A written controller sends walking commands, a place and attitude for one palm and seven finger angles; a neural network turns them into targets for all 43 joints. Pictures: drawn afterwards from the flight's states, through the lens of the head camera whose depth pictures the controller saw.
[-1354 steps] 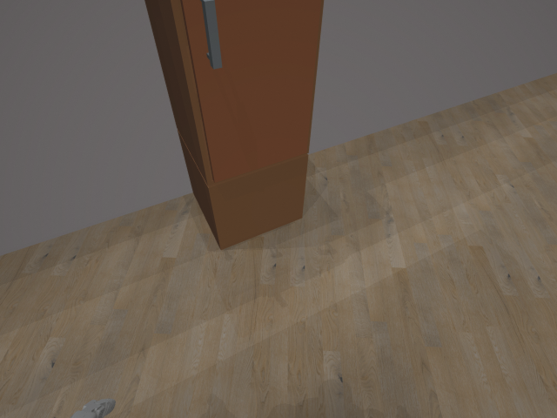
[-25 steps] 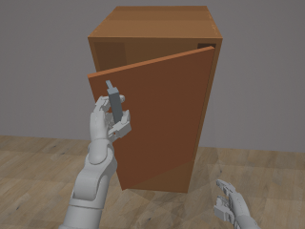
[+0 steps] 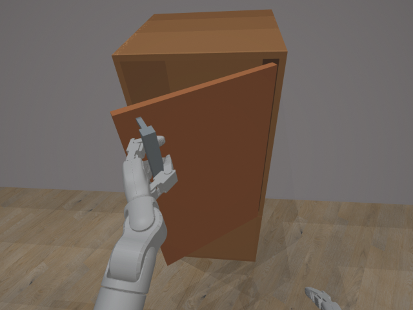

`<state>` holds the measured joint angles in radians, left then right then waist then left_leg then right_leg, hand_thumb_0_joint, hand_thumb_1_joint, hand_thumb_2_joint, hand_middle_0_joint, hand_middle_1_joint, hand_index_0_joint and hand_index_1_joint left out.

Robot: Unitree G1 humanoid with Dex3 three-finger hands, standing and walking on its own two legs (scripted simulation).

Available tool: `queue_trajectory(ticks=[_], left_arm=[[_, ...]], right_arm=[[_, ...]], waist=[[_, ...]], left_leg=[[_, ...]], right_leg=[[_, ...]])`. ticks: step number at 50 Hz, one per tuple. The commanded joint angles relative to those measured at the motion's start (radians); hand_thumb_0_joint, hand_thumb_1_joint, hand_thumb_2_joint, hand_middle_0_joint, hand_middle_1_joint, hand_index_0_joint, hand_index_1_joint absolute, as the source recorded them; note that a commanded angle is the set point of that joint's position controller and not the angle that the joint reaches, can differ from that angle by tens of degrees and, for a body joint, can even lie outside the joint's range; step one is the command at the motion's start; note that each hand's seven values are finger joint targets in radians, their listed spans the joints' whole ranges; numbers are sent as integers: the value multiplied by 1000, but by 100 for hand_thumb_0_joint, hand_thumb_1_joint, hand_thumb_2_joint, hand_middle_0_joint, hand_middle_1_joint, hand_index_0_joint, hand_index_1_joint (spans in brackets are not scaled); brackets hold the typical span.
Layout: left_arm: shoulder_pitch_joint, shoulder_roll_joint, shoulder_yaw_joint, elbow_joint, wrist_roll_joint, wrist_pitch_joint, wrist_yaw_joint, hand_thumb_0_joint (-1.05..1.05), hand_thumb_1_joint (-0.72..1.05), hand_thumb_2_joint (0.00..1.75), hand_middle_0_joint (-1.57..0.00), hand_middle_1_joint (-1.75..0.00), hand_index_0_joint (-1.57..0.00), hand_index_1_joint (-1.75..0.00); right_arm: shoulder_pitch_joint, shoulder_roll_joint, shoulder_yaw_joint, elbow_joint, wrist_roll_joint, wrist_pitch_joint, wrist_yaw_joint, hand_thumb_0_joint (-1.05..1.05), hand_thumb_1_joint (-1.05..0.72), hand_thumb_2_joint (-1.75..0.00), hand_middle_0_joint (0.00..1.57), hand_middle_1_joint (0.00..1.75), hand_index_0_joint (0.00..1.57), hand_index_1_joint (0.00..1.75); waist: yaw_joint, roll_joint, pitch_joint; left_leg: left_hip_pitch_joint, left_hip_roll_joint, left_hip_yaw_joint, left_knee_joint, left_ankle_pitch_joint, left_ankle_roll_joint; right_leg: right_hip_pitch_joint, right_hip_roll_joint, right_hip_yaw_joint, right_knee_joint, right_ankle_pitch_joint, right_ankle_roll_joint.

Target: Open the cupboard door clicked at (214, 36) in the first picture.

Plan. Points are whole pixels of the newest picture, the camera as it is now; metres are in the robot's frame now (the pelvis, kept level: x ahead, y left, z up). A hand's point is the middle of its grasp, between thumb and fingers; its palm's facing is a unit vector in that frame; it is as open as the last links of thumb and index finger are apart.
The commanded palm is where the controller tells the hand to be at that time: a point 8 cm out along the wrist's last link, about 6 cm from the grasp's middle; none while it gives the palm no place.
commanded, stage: pull the door open along its arc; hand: left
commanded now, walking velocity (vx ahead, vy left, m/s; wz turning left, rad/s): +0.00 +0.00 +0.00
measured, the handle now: (151, 155) +0.36 +0.13 +0.16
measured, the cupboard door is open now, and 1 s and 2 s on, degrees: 35 42 45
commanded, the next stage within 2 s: open thumb and fingers to let go in 0.18 s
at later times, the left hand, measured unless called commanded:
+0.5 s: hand (177, 182) +0.29 +0.07 +0.15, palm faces +0.32 -0.95 +0.00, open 6.9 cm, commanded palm +0.24 +0.09 +0.16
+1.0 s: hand (177, 188) +0.28 +0.07 +0.16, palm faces +0.30 -0.95 +0.00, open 14.6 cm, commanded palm +0.23 +0.09 +0.16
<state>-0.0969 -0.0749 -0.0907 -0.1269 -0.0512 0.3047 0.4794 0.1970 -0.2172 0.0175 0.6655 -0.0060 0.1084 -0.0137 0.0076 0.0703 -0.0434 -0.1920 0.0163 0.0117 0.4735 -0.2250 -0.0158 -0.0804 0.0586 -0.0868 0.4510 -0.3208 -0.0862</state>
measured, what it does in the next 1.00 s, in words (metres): stands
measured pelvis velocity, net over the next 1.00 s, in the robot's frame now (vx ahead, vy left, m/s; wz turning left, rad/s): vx -0.02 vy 0.02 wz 0.02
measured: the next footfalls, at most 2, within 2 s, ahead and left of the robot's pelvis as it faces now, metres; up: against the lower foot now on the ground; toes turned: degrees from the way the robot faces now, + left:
none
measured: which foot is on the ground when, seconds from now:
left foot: down 0.00-1.00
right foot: down 0.00-1.00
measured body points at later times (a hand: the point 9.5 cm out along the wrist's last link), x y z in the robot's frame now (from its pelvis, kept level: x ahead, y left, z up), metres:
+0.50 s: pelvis +0.00 +0.01 +0.00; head -0.03 -0.02 +0.44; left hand +0.27 +0.12 +0.16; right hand +0.24 -0.16 -0.08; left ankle +0.02 +0.13 -0.74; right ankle -0.04 -0.05 -0.74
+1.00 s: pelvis -0.02 +0.02 +0.00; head -0.06 -0.01 +0.44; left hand +0.26 +0.12 +0.16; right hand +0.18 -0.18 -0.10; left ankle +0.02 +0.13 -0.74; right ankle -0.04 -0.05 -0.74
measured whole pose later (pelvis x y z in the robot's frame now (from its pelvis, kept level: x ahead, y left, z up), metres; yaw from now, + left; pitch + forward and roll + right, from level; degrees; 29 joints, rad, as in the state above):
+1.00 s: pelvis -0.02 +0.02 +0.00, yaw +1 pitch -5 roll -1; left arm -0.06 -0.10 -0.30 -0.22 0.00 0.36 0.60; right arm 0.11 -0.18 0.02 0.68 -0.02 0.08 0.06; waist 0.02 0.07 -0.02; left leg -0.24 0.01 0.00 0.56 -0.25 0.00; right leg -0.10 0.05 -0.10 0.50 -0.33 -0.07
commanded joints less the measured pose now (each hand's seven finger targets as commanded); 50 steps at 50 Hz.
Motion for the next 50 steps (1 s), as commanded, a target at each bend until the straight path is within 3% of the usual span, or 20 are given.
queue_trajectory(ticks=[1,6,8,11,14,17,20,21,25,30,34,36,41,48,50], left_arm=[[-61,-39,-84,-365,22,-69,-3,0,90,90,-40,-135,-40,-135],[83,-71,-154,-461,66,-39,31,0,90,90,-40,-135,-40,-135],[28,-100,-181,-461,71,-24,55,0,90,90,-40,-135,-40,-135],[-85,-70,-141,-410,58,-9,85,0,90,90,-40,-135,-40,-135],[-166,-79,-126,-322,51,-3,96,0,90,90,-40,-135,-40,-135],[-165,-108,-146,-319,57,-2,96,0,69,81,-38,-133,-38,-133],[-169,-133,-174,-335,60,-3,89,0,48,72,-37,-130,-37,-130],[-153,-143,-181,-322,62,-1,84,0,41,69,-36,-130,-36,-130],[-194,-159,-214,-362,65,-8,73,0,13,57,-35,-127,-35,-127],[-205,-197,-270,-379,75,-12,72,0,-22,42,-32,-123,-32,-123],[-222,-195,-260,-346,72,-7,88,0,-50,30,-30,-120,-30,-120],[-229,-188,-247,-329,69,-4,97,0,-50,30,-30,-120,-30,-120],[-190,-187,-230,-322,69,-2,114,0,-50,30,-26,-95,-26,-95],[-258,-180,-235,-318,75,-16,119,0,-50,30,-20,-60,-20,-60],[-293,-167,-226,-299,76,-22,118,0,-50,30,-18,-50,-18,-50]], right_arm=[[-264,-48,-23,-227,-3,-75,19,0,-90,-90,20,30,20,30],[-273,-43,-24,-234,-9,-66,51,0,-90,-90,20,30,20,30],[-286,-39,-19,-227,-8,-65,58,0,-90,-90,20,30,20,30],[-311,-36,-11,-196,-5,-58,54,0,-90,-90,20,30,20,30],[-326,-31,-4,-179,-8,-55,42,0,-90,-90,20,30,20,30],[-322,-27,-5,-181,-10,-52,44,0,-90,-90,20,30,20,30],[-308,-24,-5,-190,-10,-46,50,0,-90,-90,20,30,20,30],[-300,-25,-7,-190,-9,-44,51,0,-90,-90,20,30,20,30],[-294,-25,-7,-197,-8,-48,55,0,-90,-90,20,30,20,30],[-292,-22,-12,-196,-5,-65,67,0,-90,-90,20,30,20,30],[-304,-23,-10,-186,-5,-76,69,0,-90,-90,20,30,20,30],[-307,-21,-12,-181,-5,-80,68,0,-90,-90,20,30,20,30],[-316,-20,-15,-177,-9,-79,75,0,-90,-90,20,30,20,30],[-326,-21,-14,-164,-9,-89,74,0,-90,-90,20,30,20,30],[-327,-21,-13,-159,-9,-93,67,0,-90,-90,20,30,20,30]], waist=[[62,-166,-150],[63,-173,-116],[48,-152,-109],[43,-145,-73],[40,-177,-62],[48,-143,-110],[40,-148,-155],[42,-172,-157],[24,-159,-172],[18,-122,-173],[24,-125,-154],[30,-150,-141],[45,-152,-145],[33,-125,-89],[29,-147,-77]], left_leg=[[116,-23,-21,25,242,43],[101,-23,-22,55,258,43],[112,-24,-23,70,249,42],[104,-31,-26,80,217,41],[93,-38,-30,80,185,42],[117,-35,-33,75,226,41],[128,-31,-34,75,270,38],[128,-28,-39,71,277,38],[142,-21,-41,78,292,37],[153,-10,-52,84,282,34],[139,-9,-56,81,237,33],[134,-9,-57,78,226,33],[125,-9,-48,77,226,31],[118,-12,-46,73,156,33],[114,-19,-45,73,136,35]], right_leg=[[-17,-101,93,-87,475,88],[-44,-100,93,-77,477,79],[-71,-106,99,-82,454,79],[-103,-106,105,-106,387,76],[-122,-116,119,-127,321,82],[-98,-110,99,-87,397,74],[-66,-106,86,-48,504,76],[-65,-98,72,-42,498,72],[-72,-95,69,-26,514,72],[-104,-80,54,-13,420,56],[-128,-77,50,-30,322,52],[-131,-76,51,-42,293,53],[-122,-79,55,-54,273,52],[-174,-86,78,-110,121,52],[-178,-92,94,-136,83,56]])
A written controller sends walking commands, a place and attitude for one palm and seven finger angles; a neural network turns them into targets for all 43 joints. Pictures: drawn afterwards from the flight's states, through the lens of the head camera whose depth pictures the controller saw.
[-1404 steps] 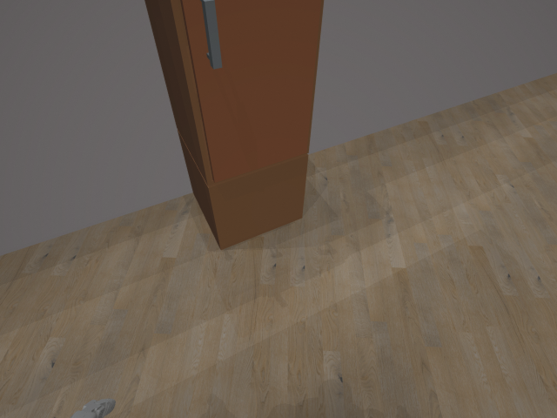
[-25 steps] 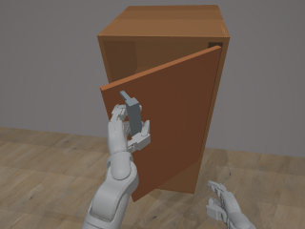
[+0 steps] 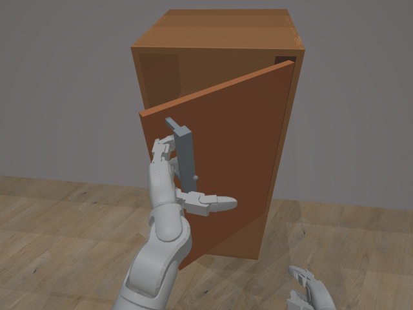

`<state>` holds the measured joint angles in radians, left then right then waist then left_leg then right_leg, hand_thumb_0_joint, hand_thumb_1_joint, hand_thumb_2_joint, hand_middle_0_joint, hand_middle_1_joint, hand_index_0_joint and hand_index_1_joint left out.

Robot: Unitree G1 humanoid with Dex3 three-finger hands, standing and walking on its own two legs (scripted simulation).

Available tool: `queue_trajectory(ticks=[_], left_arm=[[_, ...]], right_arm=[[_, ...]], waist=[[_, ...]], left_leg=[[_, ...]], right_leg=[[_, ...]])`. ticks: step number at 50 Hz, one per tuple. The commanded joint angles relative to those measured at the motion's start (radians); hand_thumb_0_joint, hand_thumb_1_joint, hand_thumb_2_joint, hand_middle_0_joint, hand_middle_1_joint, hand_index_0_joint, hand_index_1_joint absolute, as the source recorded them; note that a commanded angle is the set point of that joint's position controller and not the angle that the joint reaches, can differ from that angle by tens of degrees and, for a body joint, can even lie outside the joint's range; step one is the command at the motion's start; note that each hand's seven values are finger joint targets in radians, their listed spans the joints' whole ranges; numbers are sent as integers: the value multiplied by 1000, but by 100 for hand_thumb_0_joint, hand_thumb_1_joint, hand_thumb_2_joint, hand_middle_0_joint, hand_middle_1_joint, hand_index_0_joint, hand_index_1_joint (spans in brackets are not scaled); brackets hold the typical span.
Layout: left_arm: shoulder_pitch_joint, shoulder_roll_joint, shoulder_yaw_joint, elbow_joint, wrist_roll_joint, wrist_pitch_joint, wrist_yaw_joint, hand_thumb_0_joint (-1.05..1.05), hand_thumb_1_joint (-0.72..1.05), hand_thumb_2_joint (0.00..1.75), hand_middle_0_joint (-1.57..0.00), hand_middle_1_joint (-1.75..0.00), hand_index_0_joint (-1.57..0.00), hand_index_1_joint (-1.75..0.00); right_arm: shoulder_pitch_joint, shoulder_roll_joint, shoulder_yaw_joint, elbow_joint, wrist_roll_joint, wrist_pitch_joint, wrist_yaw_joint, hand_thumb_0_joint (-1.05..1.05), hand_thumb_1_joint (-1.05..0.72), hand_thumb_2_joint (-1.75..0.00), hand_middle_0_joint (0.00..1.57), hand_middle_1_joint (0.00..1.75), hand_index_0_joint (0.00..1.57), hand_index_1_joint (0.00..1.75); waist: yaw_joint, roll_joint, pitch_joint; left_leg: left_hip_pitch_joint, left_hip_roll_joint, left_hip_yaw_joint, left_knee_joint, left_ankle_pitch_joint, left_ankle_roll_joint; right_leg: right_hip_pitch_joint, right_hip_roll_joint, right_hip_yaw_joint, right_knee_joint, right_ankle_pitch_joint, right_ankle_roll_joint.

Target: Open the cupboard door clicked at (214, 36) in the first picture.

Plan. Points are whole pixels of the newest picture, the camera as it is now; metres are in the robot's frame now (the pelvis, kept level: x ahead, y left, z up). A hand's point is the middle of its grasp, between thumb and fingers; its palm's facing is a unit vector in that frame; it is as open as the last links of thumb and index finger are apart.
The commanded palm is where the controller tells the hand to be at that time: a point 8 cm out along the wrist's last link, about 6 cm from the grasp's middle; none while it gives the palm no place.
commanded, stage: open thumb and fingers to let go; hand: left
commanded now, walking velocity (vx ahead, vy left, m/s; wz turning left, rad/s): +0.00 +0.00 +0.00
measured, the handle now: (180, 156) +0.35 +0.08 +0.16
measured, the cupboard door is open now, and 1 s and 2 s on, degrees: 42 45 45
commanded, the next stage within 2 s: slide the hand sideways off the handle in 0.10 s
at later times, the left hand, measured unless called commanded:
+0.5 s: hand (194, 196) +0.26 +0.04 +0.16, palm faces -0.18 -0.98 +0.02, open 16.5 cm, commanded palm +0.23 +0.08 +0.16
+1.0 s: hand (176, 213) +0.22 +0.07 +0.16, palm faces -0.11 -0.99 +0.00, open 16.3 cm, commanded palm +0.19 +0.12 +0.16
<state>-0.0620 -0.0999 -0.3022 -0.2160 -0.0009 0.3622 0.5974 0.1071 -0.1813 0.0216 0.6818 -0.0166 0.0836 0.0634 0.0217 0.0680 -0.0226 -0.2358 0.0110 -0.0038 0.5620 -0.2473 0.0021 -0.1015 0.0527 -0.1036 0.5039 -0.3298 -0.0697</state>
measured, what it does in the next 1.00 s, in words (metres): stands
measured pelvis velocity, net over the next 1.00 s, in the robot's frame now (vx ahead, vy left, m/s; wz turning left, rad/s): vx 0.01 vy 0.01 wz -0.03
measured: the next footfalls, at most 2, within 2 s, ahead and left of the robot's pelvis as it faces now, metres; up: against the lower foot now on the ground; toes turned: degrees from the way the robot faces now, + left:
none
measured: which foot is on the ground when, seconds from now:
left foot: down 0.00-1.00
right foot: down 0.00-1.00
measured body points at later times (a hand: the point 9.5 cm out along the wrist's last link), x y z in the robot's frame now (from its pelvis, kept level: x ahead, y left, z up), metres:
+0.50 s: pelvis +0.00 +0.01 +0.00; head -0.05 -0.01 +0.45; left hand +0.26 +0.10 +0.16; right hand +0.20 -0.18 -0.07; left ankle +0.04 +0.12 -0.73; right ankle -0.03 -0.07 -0.73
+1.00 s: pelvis +0.01 +0.01 +0.00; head -0.03 -0.01 +0.45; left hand +0.22 +0.12 +0.16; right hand +0.22 -0.18 -0.06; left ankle +0.04 +0.12 -0.73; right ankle -0.03 -0.07 -0.73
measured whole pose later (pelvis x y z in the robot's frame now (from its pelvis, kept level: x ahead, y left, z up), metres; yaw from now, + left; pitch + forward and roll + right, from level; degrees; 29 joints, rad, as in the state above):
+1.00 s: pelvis +0.01 +0.01 +0.00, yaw -2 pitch -4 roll +0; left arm 0.33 0.08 -0.25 -0.55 -0.08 0.25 0.07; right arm 0.14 -0.20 0.07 0.48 0.02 0.13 0.02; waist 0.03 0.06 -0.03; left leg -0.21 -0.01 0.03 0.52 -0.25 0.02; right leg -0.09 0.03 -0.07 0.49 -0.33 -0.05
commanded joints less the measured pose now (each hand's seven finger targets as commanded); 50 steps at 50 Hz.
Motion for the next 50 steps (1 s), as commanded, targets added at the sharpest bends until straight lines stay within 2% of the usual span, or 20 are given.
queue_trajectory(ticks=[1,4,10,11,12,13,14,16,17,20,22,25,26,29,31,34,37,41,45,50], left_arm=[[-333,-143,-20,-216,29,-85,-4,0,-50,30,-18,-45,-18,-45],[-330,-151,-19,-189,30,-86,-6,0,-50,30,-15,-30,-15,-30],[-357,-149,-5,-159,20,-76,-2,0,-50,30,-15,-30,-15,-30],[-321,-74,-201,-172,87,-123,-229,0,-50,30,-15,-30,-15,-30],[-378,6,-124,-241,39,-167,-348,0,-50,30,-15,-30,-15,-30],[-384,64,-95,-236,23,-194,-418,0,-50,30,-15,-30,-15,-30],[-381,71,-97,-270,7,-215,-478,0,-50,30,-15,-30,-15,-30],[-345,38,-123,-276,-44,-229,-576,0,-50,30,-15,-30,-15,-30],[-310,21,-112,-246,-78,-222,-594,0,-50,30,-15,-30,-15,-30],[-252,22,-31,-253,-159,-197,-580,0,-50,30,-15,-30,-15,-30],[-192,38,12,-262,-164,-187,-544,0,-50,30,-15,-30,-15,-30],[-169,59,23,-299,-113,-183,-486,0,-50,30,-15,-30,-15,-30],[-148,83,29,-308,-90,-184,-470,0,-50,30,-15,-30,-15,-30],[-127,82,14,-346,-47,-178,-442,0,-50,30,-15,-30,-15,-30],[-70,111,35,-359,-37,-171,-445,0,-50,30,-15,-30,-15,-30],[-32,117,42,-403,-52,-163,-461,0,-50,30,-15,-30,-15,-30],[20,137,68,-423,-72,-159,-477,0,-50,30,-15,-30,-15,-30],[102,126,48,-506,-79,-167,-492,0,-50,30,-15,-30,-15,-30],[181,165,69,-568,-81,-182,-514,0,-50,30,-15,-30,-15,-30],[292,190,90,-599,-83,-191,-547,0,-50,30,-15,-30,-15,-30]], right_arm=[[-238,-56,-18,-172,2,-70,-11,0,-90,-90,20,30,20,30],[-232,-54,-17,-173,0,-69,-13,0,-90,-90,20,30,20,30],[-238,-51,-12,-170,2,-59,-15,0,-90,-90,20,30,20,30],[-162,-109,-11,-187,-7,-24,-12,0,-90,-90,20,30,20,30],[-173,-96,-16,-237,14,-7,-28,0,-90,-90,20,30,20,30],[-168,-92,-9,-244,18,2,-47,0,-90,-90,20,30,20,30],[-172,-88,-4,-266,21,5,-58,0,-90,-90,20,30,20,30],[-159,-84,4,-294,36,-4,-66,0,-90,-90,20,30,20,30],[-157,-80,10,-300,39,-15,-69,0,-90,-90,20,30,20,30],[-185,-86,16,-312,46,-41,-73,0,-90,-90,20,30,20,30],[-191,-87,18,-315,45,-47,-65,0,-90,-90,20,30,20,30],[-191,-87,17,-322,38,-43,-52,0,-90,-90,20,30,20,30],[-192,-88,15,-320,37,-33,-46,0,-90,-90,20,30,20,30],[-190,-82,16,-337,33,-15,-37,0,-90,-90,20,30,20,30],[-191,-83,16,-346,32,-1,-35,0,-90,-90,20,30,20,30],[-199,-80,20,-366,34,9,-43,0,-90,-90,20,30,20,30],[-201,-84,23,-369,37,15,-49,0,-90,-90,20,30,20,30],[-183,-89,18,-382,40,4,-43,0,-90,-90,20,30,20,30],[-165,-95,13,-391,41,-11,-45,0,-90,-90,20,30,20,30],[-150,-100,13,-400,40,-26,-48,0,-90,-90,20,30,20,30]], waist=[[16,-120,-96],[19,-125,-116],[23,-145,-129],[-71,-190,-56],[-40,-125,-168],[-27,-125,-201],[-27,-88,-234],[-38,-63,-214],[-40,-95,-197],[-13,-152,-138],[3,-178,-106],[7,-165,-77],[15,-102,-79],[12,-61,-85],[22,-71,-97],[21,-117,-116],[21,-106,-106],[20,-65,-123],[14,-102,-122],[16,-108,-96]], left_leg=[[166,-13,-30,-20,153,17],[171,-14,-32,-28,160,16],[177,-14,-32,-41,164,15],[200,-34,-44,-81,194,43],[223,-34,-31,-83,223,47],[224,-37,-26,-80,252,51],[244,-37,-22,-80,260,50],[264,-30,-34,-79,246,49],[265,-25,-40,-84,220,49],[227,-18,-53,-98,143,41],[206,-11,-55,-109,117,37],[185,-10,-50,-112,98,36],[186,-10,-44,-116,91,33],[181,-10,-40,-116,101,32],[180,-8,-37,-118,114,32],[186,-8,-26,-111,141,38],[185,-5,-21,-113,151,37],[196,0,-24,-104,194,35],[193,0,-21,-90,205,40],[172,-6,-15,-77,204,45]], right_leg=[[-161,-85,111,-193,78,36],[-146,-83,104,-184,92,34],[-137,-79,93,-179,105,34],[-158,-56,107,-140,231,38],[-94,-59,99,-107,316,33],[-60,-63,101,-88,377,31],[-45,-68,99,-84,397,31],[-79,-63,85,-89,368,29],[-95,-56,73,-101,333,34],[-120,-49,64,-143,204,42],[-137,-47,56,-154,137,42],[-157,-45,62,-156,92,39],[-157,-47,68,-152,82,34],[-147,-44,73,-136,93,26],[-129,-41,71,-136,104,24],[-109,-40,75,-139,143,29],[-108,-37,72,-140,160,31],[-103,-31,65,-114,215,29],[-111,-31,68,-107,246,36],[-120,-34,71,-102,269,42]])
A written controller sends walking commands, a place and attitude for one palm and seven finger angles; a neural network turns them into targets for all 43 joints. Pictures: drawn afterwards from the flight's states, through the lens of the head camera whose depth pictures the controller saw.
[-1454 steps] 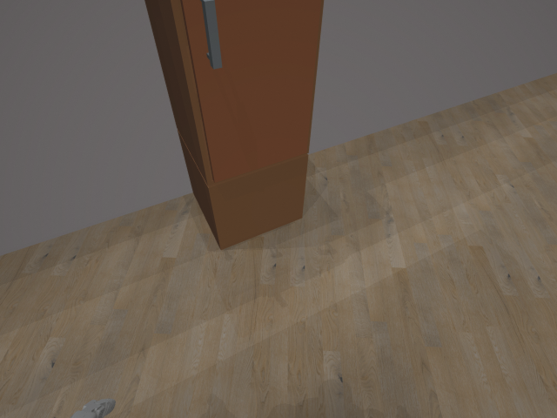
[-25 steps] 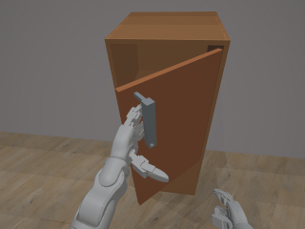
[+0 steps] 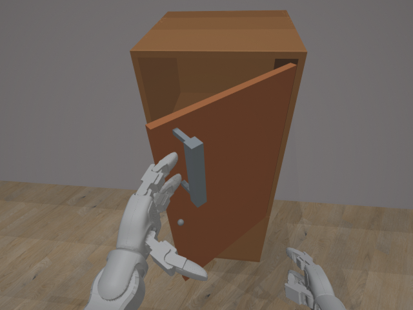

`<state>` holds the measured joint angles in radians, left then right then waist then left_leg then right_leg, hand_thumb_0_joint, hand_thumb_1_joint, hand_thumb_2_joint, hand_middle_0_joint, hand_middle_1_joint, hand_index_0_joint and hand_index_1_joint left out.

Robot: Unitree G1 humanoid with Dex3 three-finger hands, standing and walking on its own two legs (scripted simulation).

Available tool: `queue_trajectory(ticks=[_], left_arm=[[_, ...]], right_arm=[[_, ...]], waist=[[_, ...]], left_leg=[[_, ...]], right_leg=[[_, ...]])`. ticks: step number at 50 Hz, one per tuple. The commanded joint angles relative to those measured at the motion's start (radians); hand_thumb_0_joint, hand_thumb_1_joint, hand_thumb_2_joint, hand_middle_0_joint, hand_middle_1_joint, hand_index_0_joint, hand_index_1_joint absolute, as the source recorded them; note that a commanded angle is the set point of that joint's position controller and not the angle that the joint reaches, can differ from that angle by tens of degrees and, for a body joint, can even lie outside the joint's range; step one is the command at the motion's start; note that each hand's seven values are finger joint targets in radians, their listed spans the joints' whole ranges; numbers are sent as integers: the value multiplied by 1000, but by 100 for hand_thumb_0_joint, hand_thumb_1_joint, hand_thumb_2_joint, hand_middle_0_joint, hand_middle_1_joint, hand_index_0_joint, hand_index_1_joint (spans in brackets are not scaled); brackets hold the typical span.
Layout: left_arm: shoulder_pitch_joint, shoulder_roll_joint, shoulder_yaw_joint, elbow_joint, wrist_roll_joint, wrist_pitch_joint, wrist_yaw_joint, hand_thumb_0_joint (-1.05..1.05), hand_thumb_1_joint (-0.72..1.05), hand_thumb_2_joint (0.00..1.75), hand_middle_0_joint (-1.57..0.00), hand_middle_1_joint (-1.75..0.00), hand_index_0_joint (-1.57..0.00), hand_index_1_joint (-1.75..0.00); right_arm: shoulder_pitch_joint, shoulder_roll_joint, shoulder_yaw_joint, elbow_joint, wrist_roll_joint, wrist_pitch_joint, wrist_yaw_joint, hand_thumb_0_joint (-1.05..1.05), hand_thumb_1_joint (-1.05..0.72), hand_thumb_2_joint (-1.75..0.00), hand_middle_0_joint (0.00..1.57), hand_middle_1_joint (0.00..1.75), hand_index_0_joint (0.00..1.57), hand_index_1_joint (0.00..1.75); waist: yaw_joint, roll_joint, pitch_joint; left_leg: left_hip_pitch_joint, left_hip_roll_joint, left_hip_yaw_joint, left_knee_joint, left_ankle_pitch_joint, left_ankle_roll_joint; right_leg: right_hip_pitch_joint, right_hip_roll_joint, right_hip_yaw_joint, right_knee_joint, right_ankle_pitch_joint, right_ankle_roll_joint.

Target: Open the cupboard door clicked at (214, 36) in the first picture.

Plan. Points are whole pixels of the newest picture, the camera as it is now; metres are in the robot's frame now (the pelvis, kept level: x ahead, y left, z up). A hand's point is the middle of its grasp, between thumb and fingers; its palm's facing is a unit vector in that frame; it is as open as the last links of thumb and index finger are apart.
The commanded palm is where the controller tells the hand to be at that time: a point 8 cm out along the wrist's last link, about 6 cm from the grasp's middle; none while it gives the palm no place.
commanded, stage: slide the hand sideways off the handle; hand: left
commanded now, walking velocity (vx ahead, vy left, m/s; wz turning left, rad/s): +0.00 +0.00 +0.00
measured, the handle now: (189, 168) +0.32 +0.06 +0.16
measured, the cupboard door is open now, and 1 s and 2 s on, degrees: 45 45 45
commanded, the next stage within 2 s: draw the hand back to the body in 0.40 s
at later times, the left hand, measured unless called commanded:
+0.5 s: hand (145, 243) +0.18 +0.11 +0.15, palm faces -0.02 -1.00 -0.05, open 16.3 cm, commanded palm +0.15 +0.16 +0.16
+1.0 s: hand (104, 242) +0.18 +0.17 +0.15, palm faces +0.00 -1.00 -0.08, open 16.2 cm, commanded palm +0.14 +0.22 +0.17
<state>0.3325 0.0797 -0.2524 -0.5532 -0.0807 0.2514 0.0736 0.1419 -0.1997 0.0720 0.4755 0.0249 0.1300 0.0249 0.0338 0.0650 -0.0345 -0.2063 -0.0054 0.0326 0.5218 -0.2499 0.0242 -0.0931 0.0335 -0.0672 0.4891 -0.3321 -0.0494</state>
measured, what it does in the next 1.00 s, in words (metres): stands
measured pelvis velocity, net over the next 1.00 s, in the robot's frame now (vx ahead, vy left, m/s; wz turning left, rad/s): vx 0.00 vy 0.00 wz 0.02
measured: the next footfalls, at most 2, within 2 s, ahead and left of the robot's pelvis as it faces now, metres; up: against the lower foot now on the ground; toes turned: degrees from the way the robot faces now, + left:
none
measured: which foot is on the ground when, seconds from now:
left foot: down 0.00-1.00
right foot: down 0.00-1.00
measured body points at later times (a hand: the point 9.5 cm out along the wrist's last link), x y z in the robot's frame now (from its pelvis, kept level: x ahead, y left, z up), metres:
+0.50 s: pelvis +0.01 -0.02 +0.00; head -0.03 -0.05 +0.44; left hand +0.17 +0.16 +0.15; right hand +0.21 -0.23 -0.07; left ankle +0.02 +0.10 -0.73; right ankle -0.04 -0.08 -0.74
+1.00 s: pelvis +0.00 +0.00 +0.00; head -0.03 -0.02 +0.45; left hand +0.17 +0.22 +0.15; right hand +0.21 -0.20 -0.06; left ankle +0.02 +0.10 -0.74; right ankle -0.04 -0.08 -0.74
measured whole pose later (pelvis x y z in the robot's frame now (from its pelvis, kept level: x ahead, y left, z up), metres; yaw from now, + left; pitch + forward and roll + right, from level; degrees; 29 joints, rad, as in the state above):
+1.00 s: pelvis +0.00 +0.00 +0.00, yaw +1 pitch -2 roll -1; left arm 0.50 0.26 0.15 -0.56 -0.30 0.15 -0.19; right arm 0.21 -0.23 0.07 0.53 0.06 -0.14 -0.06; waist 0.05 0.06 -0.05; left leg -0.26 0.00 0.01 0.57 -0.27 0.03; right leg -0.13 0.04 -0.09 0.51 -0.34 -0.04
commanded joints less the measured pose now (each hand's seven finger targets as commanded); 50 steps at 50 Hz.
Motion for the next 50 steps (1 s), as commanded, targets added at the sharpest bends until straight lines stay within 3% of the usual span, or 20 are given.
queue_trajectory(ticks=[1,4,6,10,11,15,18,22,25,26,31,34,39,45,46,47,50], left_arm=[[-78,24,55,-266,-8,-82,-30,0,-50,30,-15,-30,-15,-30],[-60,46,85,-290,-19,-88,-46,0,-50,30,-15,-30,-15,-30],[-8,89,142,-291,-32,-92,-57,0,-50,30,-15,-30,-15,-30],[33,99,170,-337,-65,-122,-89,0,-50,30,-15,-30,-15,-30],[66,130,210,-330,-75,-127,-98,0,-50,30,-15,-30,-15,-30],[90,138,239,-322,-107,-146,-147,0,-50,30,-15,-30,-15,-30],[122,195,331,-290,-139,-153,-177,0,-50,30,-15,-30,-15,-30],[58,157,285,-303,-157,-173,-203,0,-50,30,-15,-30,-15,-30],[64,189,328,-279,-169,-189,-210,0,-50,30,-15,-30,-15,-30],[90,228,373,-259,-172,-192,-209,0,-50,30,-15,-30,-15,-30],[103,259,440,-226,-185,-202,-219,0,-50,30,-15,-30,-15,-30],[87,233,427,-236,-208,-200,-235,0,-50,30,-15,-30,-15,-30],[83,242,423,-258,-222,-195,-262,0,-50,30,-15,-30,-15,-30],[85,282,488,-229,-226,-173,-259,0,-50,30,-15,-30,-15,-30],[80,308,517,-213,-225,-170,-255,0,-47,32,-15,-30,-15,-30],[59,282,490,-228,-226,-170,-260,0,-43,33,-15,-30,-15,-30],[28,281,486,-247,-233,-171,-266,0,-32,37,-16,-30,-16,-30]], right_arm=[[-183,-82,-38,-196,0,-76,-11,0,-90,-90,20,30,20,30],[-177,-84,-37,-200,0,-87,-19,0,-90,-90,20,30,20,30],[-170,-88,-37,-199,1,-94,-25,0,-90,-90,20,30,20,30],[-151,-89,-38,-199,5,-126,-33,0,-90,-90,20,30,20,30],[-142,-93,-42,-196,5,-132,-36,0,-90,-90,20,30,20,30],[-123,-99,-40,-187,9,-167,-49,0,-90,-90,20,30,20,30],[-109,-109,-44,-173,12,-192,-63,0,-90,-90,20,30,20,30],[-99,-116,-48,-166,16,-241,-69,0,-90,-90,20,30,20,30],[-89,-121,-51,-154,15,-270,-77,0,-90,-90,20,30,20,30],[-85,-124,-53,-145,15,-275,-78,0,-90,-90,20,30,20,30],[-85,-123,-56,-133,18,-286,-80,0,-90,-90,20,30,20,30],[-90,-124,-53,-137,24,-302,-81,0,-90,-90,20,30,20,30],[-83,-135,-52,-134,29,-330,-84,0,-90,-90,20,30,20,30],[-84,-137,-53,-124,29,-335,-91,0,-90,-90,20,30,20,30],[-88,-139,-54,-115,30,-332,-92,0,-90,-90,20,30,20,30],[-91,-136,-50,-121,30,-332,-92,0,-90,-90,20,30,20,30],[-87,-141,-46,-118,32,-339,-94,0,-90,-90,20,30,20,30]], waist=[[5,-102,-72],[4,-101,-66],[14,-101,-73],[10,-83,-79],[16,-78,-85],[4,-103,-54],[10,-116,-34],[-5,-63,-32],[1,-99,-42],[11,-115,-37],[25,-88,-62],[21,-62,-54],[17,-54,-54],[28,-71,-49],[32,-74,-43],[26,-46,-46],[18,-17,-53]], left_leg=[[140,11,-54,-35,202,24],[132,5,-48,-28,196,26],[124,5,-45,-21,197,26],[124,2,-40,-6,216,28],[120,3,-38,0,217,26],[104,-1,-36,14,201,27],[81,-1,-38,26,182,25],[98,-2,-45,33,167,25],[80,-6,-53,44,155,23],[70,-4,-55,49,155,22],[63,-4,-50,42,176,20],[77,-3,-47,30,176,19],[85,-1,-55,19,186,21],[78,1,-63,-8,168,19],[75,3,-64,-6,168,18],[84,2,-64,-17,158,17],[93,4,-74,-28,147,13]], right_leg=[[-139,-13,33,-92,265,21],[-138,-17,39,-92,274,26],[-132,-18,40,-94,277,26],[-134,-23,47,-87,326,35],[-126,-24,50,-91,332,35],[-150,-34,61,-104,348,53],[-153,-45,86,-124,338,64],[-182,-48,80,-125,280,61],[-178,-57,100,-131,278,72],[-175,-58,103,-134,277,72],[-147,-58,94,-110,323,72],[-159,-46,69,-104,302,65],[-171,-34,47,-89,307,61],[-177,-18,20,-81,244,46],[-174,-17,20,-85,240,42],[-180,-17,13,-82,220,41],[-181,-9,-1,-76,199,36]])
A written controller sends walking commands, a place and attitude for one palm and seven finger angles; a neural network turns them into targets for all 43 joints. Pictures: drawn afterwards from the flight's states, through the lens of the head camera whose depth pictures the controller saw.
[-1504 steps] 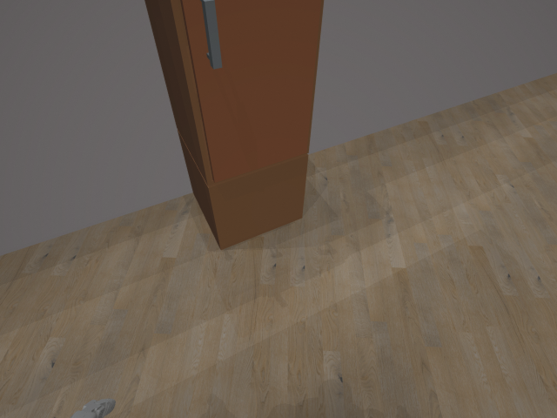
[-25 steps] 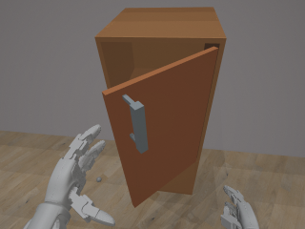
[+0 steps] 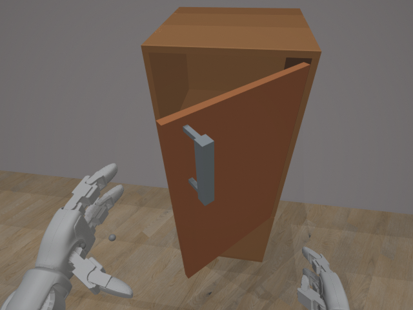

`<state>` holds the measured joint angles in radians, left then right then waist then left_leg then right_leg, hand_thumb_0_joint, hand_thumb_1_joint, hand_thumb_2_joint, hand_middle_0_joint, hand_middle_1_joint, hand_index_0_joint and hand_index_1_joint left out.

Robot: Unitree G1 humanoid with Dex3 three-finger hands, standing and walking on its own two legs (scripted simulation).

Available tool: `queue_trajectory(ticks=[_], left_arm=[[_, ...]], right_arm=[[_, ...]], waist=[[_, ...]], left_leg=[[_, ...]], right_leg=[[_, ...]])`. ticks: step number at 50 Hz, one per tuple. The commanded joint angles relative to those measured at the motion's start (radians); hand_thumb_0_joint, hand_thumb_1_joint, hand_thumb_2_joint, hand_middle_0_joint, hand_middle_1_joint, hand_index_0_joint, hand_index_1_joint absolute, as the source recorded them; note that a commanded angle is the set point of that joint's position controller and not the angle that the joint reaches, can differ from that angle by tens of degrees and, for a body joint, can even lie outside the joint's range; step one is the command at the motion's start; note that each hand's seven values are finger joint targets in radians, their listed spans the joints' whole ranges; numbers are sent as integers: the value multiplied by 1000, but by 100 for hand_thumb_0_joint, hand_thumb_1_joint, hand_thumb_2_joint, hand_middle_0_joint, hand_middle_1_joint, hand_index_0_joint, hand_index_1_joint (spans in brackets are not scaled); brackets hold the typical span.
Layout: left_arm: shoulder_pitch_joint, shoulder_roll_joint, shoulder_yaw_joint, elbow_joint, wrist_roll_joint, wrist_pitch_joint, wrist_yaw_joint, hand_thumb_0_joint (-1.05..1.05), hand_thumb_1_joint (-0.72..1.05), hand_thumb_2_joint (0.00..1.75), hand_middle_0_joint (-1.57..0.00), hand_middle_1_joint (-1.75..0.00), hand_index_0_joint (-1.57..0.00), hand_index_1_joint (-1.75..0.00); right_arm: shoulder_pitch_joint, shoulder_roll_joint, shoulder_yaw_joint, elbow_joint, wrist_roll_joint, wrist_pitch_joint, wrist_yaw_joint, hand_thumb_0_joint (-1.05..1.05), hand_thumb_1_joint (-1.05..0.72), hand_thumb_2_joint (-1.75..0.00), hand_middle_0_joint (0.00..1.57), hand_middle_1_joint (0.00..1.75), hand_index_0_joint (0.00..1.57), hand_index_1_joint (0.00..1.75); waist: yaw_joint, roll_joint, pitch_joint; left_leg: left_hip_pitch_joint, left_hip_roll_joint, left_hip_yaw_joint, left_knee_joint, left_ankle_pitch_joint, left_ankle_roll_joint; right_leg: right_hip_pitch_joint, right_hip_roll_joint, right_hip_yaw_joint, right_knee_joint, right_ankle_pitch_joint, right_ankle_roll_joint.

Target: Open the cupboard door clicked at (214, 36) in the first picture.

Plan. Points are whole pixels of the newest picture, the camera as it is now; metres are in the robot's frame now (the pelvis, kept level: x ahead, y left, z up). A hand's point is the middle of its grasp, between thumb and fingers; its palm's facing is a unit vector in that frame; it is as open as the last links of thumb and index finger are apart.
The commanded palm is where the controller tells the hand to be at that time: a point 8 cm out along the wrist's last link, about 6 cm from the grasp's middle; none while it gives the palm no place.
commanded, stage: draw the hand back to the body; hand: left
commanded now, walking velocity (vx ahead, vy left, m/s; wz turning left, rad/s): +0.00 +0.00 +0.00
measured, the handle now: (198, 166) +0.32 +0.06 +0.16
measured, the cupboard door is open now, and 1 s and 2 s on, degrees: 45 45 45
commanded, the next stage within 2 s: step back with the hand held close in 1.08 s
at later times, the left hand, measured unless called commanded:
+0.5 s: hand (72, 215) +0.21 +0.24 +0.15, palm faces +0.30 -0.88 -0.37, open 11.5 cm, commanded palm +0.16 +0.29 +0.18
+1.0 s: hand (65, 206) +0.22 +0.26 +0.16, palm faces +0.37 -0.84 -0.41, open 7.5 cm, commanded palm +0.17 +0.30 +0.18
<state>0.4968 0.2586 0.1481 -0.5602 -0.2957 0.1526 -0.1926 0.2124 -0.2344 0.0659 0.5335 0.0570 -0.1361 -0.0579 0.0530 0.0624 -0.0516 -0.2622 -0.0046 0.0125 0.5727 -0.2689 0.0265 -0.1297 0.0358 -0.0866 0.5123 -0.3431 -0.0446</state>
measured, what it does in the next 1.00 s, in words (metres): stands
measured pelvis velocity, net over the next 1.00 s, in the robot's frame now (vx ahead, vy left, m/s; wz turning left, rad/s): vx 0.03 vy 0.01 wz -0.04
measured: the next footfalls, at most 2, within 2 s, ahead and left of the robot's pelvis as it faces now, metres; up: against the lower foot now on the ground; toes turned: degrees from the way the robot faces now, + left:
none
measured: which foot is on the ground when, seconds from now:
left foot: down 0.00-1.00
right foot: down 0.00-1.00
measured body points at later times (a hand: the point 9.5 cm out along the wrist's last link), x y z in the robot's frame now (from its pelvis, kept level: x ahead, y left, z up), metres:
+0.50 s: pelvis +0.02 +0.02 +0.01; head +0.00 +0.00 +0.46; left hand +0.19 +0.28 +0.17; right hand +0.19 -0.20 -0.08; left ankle +0.03 +0.10 -0.73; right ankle -0.04 -0.09 -0.73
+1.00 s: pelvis +0.03 +0.01 +0.01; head +0.01 -0.01 +0.46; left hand +0.20 +0.30 +0.18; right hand +0.21 -0.22 -0.08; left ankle +0.03 +0.10 -0.73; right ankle -0.04 -0.09 -0.73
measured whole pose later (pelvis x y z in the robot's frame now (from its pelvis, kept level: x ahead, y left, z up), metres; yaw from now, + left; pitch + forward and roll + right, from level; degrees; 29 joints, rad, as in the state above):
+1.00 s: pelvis +0.03 +0.01 +0.01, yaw -2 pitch -2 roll +0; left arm 0.51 0.35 0.30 -0.42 -0.08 -0.07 0.11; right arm 0.18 -0.23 0.02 0.61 0.01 -0.04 -0.06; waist 0.06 0.06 0.00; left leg -0.15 -0.01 0.05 0.42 -0.23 0.04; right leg -0.02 0.03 -0.04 0.34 -0.28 -0.03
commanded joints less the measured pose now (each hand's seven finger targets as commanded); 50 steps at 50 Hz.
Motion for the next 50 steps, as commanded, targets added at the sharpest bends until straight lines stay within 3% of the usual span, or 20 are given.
queue_trajectory(ticks=[1,2,3,6,11,12,16,17,20,21,24,29,31,35,39,43,45,50], left_arm=[[-156,203,79,-324,139,-164,131,0,-29,39,-16,-30,-16,-30],[-83,131,49,-258,152,-188,185,0,-26,40,-16,-30,-16,-30],[-18,90,23,-211,160,-192,204,0,-22,42,-16,-30,-16,-30],[-59,138,43,-222,203,-242,257,0,-12,47,-16,-30,-16,-30],[-44,177,100,-186,230,-286,303,0,6,54,-17,-30,-17,-30],[-37,157,88,-186,229,-290,305,0,9,55,-17,-30,-17,-30],[-28,199,139,-166,234,-302,317,0,23,62,-18,-30,-18,-30],[-23,178,127,-174,232,-304,316,0,27,63,-18,-30,-18,-30],[-15,189,148,-162,234,-305,319,0,37,68,-18,-30,-18,-30],[-14,215,173,-147,235,-305,323,0,41,69,-18,-30,-18,-30],[-9,217,203,-114,229,-304,323,0,51,74,-19,-30,-19,-30],[-37,246,251,-94,225,-304,323,0,69,81,-19,-30,-19,-30],[-42,281,289,-79,225,-302,328,0,76,84,-19,-30,-19,-30],[-65,285,310,-67,219,-299,329,0,90,90,-20,-30,-20,-30],[-58,247,263,-72,221,-291,322,0,90,90,-20,-30,-20,-30],[-58,265,271,-80,223,-289,323,0,90,90,-20,-30,-20,-30],[-57,274,287,-70,219,-288,324,0,90,90,-20,-30,-20,-30],[-63,277,296,-56,215,-288,323,0,90,90,-20,-30,-20,-30]], right_arm=[[-177,-83,-34,-185,-22,-75,-23,0,-90,-90,20,30,20,30],[-167,-78,-33,-167,-39,-74,-29,0,-90,-90,20,30,20,30],[-150,-78,-35,-160,-40,-67,-26,0,-90,-90,20,30,20,30],[-145,-91,-43,-139,-49,-48,-21,0,-90,-90,20,30,20,30],[-149,-89,-53,-123,-56,-32,-23,0,-90,-90,20,30,20,30],[-151,-85,-52,-124,-58,-27,-23,0,-90,-90,20,30,20,30],[-156,-95,-61,-108,-57,-15,-22,0,-90,-90,20,30,20,30],[-156,-92,-63,-109,-56,-12,-21,0,-90,-90,20,30,20,30],[-153,-97,-66,-101,-55,-6,-16,0,-90,-90,20,30,20,30],[-157,-102,-70,-98,-53,-4,-17,0,-90,-90,20,30,20,30],[-152,-99,-75,-95,-51,10,-17,0,-90,-90,20,30,20,30],[-146,-100,-82,-88,-46,25,-16,0,-90,-90,20,30,20,30],[-146,-104,-86,-83,-46,27,-17,0,-90,-90,20,30,20,30],[-137,-106,-90,-79,-45,31,-14,0,-90,-90,20,30,20,30],[-136,-112,-93,-82,-46,33,-6,0,-90,-90,20,30,20,30],[-138,-113,-95,-83,-47,36,-6,0,-90,-90,20,30,20,30],[-141,-110,-94,-84,-47,39,-7,0,-90,-90,20,30,20,30],[-151,-100,-90,-82,-45,46,-13,0,-90,-90,20,30,20,30]], waist=[[21,-8,28],[5,-30,72],[1,-51,74],[-1,-17,53],[5,-2,3],[3,-2,-2],[8,-18,-20],[5,-11,-26],[7,-2,-15],[10,-25,-13],[11,-46,1],[12,18,-5],[17,9,-21],[12,18,-30],[6,5,-38],[8,-2,-52],[11,-40,-45],[10,-17,-17]], left_leg=[[125,1,-53,-91,113,7],[120,4,-53,-102,86,4],[122,8,-54,-107,81,4],[150,16,-51,-133,77,1],[189,25,-49,-170,101,0],[192,27,-54,-180,113,0],[213,34,-53,-183,186,0],[219,35,-53,-188,199,-2],[221,38,-54,-190,246,-6],[218,39,-52,-189,250,-5],[212,40,-49,-193,264,-6],[230,43,-43,-188,324,-13],[234,44,-38,-183,343,-12],[247,43,-37,-180,387,-13],[263,45,-39,-175,433,-10],[264,43,-34,-172,432,-8],[251,38,-32,-174,401,-6],[240,29,-19,-175,348,-3]], right_leg=[[-162,-22,72,-163,149,23],[-180,-29,79,-191,114,20],[-179,-31,76,-190,108,20],[-137,-32,80,-200,97,17],[-74,-33,82,-208,112,14],[-64,-34,76,-201,125,14],[-31,-31,77,-201,190,14],[-27,-32,73,-196,201,16],[-21,-29,69,-192,234,17],[-13,-27,72,-196,241,16],[-13,-26,69,-196,254,17],[-4,-28,74,-194,295,17],[11,-29,76,-197,319,17],[13,-28,75,-196,345,19],[10,-29,73,-194,369,24],[15,-31,76,-195,385,26],[19,-30,76,-201,382,25],[12,-35,83,-218,374,25]])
